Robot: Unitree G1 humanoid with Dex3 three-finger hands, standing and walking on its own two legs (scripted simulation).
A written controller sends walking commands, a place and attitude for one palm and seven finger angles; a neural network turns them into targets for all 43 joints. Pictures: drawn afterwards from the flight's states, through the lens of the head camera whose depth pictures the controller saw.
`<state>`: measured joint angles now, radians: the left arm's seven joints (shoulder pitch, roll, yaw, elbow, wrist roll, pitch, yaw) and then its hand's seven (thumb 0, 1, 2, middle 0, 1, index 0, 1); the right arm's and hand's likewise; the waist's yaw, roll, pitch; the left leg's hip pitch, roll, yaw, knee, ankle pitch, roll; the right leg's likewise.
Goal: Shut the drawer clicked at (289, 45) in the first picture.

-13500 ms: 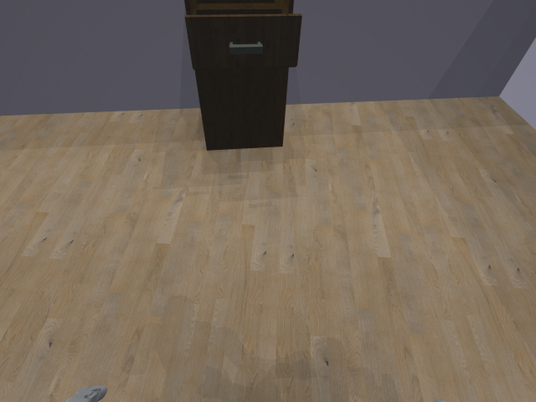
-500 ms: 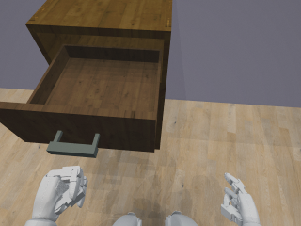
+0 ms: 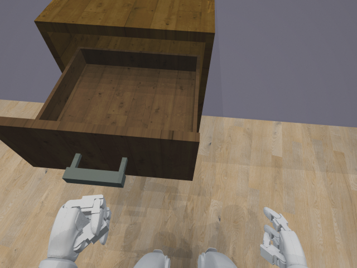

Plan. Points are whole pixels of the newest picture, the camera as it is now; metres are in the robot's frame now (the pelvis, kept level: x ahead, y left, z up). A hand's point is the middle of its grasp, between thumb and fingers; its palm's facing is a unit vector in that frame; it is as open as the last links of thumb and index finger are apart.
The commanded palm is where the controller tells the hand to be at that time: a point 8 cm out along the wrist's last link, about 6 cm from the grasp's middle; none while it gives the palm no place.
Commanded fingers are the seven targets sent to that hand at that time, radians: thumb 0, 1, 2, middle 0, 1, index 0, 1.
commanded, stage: push the drawer shut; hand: left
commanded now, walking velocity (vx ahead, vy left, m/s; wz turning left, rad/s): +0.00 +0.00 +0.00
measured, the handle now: (98, 168) +0.31 +0.19 +0.05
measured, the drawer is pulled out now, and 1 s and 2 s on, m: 0.30 0.24 0.12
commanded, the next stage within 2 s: none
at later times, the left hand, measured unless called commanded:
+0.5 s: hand (108, 209) +0.23 +0.15 +0.05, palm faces -0.03 -1.00 -0.03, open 3.1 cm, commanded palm +0.22 +0.21 +0.05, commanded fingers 0.00 0.90 0.90 -1.40 -1.60 -1.40 -1.60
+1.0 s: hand (115, 180) +0.29 +0.15 +0.04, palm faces -0.05 -1.00 -0.05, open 2.8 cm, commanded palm +0.29 +0.21 +0.05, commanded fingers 0.00 0.90 0.90 -1.40 -1.60 -1.40 -1.60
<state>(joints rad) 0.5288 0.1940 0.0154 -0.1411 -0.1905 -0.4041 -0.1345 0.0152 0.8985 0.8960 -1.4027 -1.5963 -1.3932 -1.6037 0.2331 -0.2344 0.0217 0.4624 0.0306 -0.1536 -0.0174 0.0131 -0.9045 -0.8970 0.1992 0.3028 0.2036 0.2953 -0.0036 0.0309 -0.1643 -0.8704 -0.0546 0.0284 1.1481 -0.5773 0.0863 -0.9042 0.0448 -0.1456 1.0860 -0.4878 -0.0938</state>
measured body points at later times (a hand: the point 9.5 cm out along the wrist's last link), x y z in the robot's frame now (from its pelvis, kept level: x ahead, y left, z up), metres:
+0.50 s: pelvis +0.00 +0.01 +0.00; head +0.07 +0.01 +0.44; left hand +0.22 +0.21 +0.05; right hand +0.18 -0.22 -0.08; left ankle -0.01 +0.06 -0.65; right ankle +0.02 -0.07 -0.65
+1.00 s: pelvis -0.03 +0.00 +0.00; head +0.05 +0.01 +0.44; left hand +0.28 +0.21 +0.05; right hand +0.15 -0.23 -0.09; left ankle -0.01 +0.06 -0.65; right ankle +0.02 -0.07 -0.65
